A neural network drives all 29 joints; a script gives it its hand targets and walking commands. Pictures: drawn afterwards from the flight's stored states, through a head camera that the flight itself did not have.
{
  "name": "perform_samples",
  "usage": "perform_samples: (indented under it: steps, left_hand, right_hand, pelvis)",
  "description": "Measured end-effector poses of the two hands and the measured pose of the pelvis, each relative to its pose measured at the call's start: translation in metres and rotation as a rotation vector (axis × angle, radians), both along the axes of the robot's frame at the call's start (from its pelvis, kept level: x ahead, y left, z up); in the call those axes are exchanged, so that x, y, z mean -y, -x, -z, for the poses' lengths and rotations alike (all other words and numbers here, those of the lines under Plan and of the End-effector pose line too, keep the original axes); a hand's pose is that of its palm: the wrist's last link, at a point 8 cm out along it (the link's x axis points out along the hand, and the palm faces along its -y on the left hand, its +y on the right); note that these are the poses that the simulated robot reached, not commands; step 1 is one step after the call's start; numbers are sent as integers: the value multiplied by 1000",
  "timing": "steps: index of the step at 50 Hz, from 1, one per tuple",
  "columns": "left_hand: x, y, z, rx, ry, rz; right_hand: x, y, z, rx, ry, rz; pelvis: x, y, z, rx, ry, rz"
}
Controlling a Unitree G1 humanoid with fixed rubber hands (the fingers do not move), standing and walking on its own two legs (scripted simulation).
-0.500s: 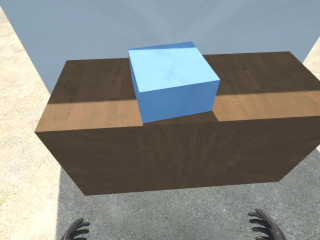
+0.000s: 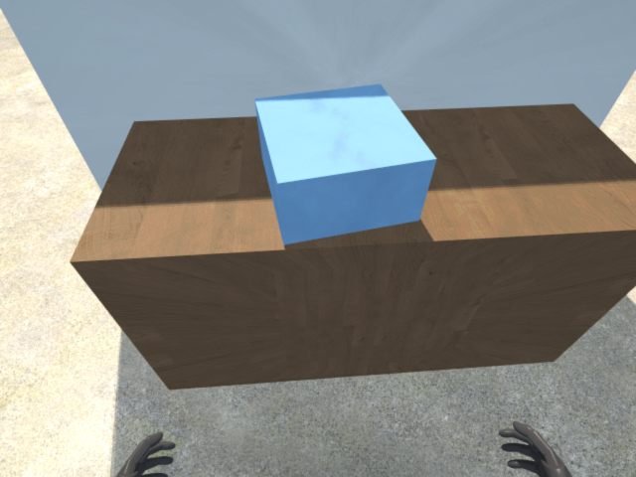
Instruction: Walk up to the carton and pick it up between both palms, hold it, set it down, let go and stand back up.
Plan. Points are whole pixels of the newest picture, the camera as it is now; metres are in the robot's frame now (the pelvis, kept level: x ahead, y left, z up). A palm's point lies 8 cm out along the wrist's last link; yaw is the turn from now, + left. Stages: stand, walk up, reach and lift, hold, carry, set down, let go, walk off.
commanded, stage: stand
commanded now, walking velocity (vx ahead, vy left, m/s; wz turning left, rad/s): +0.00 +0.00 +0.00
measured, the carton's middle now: (335, 158) +0.73 -0.03 -0.02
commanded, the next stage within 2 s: walk up in 1.12 s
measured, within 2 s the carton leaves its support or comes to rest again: neither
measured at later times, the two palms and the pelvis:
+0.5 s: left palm out of the picture +0.10 +0.27 -0.10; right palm out of the picture +0.10 -0.28 -0.08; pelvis -0.02 +0.01 +0.00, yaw +0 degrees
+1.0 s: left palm out of the picture +0.09 +0.28 -0.10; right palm out of the picture +0.09 -0.28 -0.08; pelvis -0.02 +0.01 +0.02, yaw +0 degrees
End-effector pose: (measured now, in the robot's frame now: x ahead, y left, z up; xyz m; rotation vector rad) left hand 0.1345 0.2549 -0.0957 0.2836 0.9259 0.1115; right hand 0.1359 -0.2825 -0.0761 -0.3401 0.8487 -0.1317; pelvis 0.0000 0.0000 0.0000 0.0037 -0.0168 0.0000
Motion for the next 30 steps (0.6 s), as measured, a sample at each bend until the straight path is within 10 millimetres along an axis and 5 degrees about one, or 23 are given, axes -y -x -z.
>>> perform_samples:
  steps: [30]
  left_hand:
    - [-18, 36, 8, -85, 6, -29]
  right_hand:
    - [-3, 35, 1, -71, 18, 32]
  pelvis:
    - [-11, 16, -7, 13, 15, 0]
